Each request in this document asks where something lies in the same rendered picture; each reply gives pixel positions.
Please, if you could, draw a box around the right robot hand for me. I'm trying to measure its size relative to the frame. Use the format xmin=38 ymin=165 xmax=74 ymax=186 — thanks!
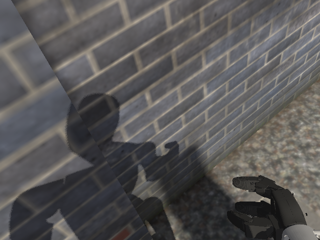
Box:
xmin=227 ymin=175 xmax=308 ymax=240

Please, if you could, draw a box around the robot right forearm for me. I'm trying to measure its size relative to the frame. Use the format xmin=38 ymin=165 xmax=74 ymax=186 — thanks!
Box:
xmin=281 ymin=224 xmax=320 ymax=240

